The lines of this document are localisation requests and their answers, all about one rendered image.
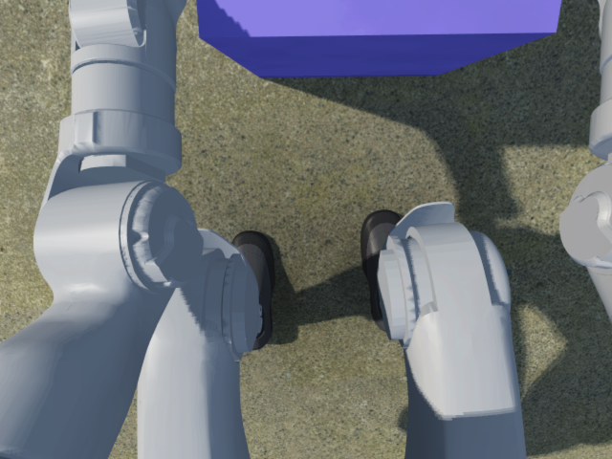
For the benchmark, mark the robot right upper arm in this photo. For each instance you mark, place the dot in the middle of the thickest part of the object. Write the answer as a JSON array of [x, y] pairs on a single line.
[[585, 228]]

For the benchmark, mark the left robot forearm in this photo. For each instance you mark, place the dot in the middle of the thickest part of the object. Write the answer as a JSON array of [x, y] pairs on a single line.
[[123, 69]]

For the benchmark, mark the carton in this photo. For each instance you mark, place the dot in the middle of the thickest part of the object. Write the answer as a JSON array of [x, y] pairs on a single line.
[[370, 38]]

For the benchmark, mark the right robot forearm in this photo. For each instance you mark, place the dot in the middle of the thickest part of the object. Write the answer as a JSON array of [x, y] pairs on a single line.
[[600, 135]]

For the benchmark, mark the robot left thigh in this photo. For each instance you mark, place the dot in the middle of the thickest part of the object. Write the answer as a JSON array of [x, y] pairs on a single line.
[[188, 404]]

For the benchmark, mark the right robot shin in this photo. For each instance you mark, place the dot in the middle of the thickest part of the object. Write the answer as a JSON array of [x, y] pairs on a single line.
[[443, 212]]

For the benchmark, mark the robot left upper arm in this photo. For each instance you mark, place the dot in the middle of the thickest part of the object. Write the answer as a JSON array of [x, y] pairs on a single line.
[[113, 256]]

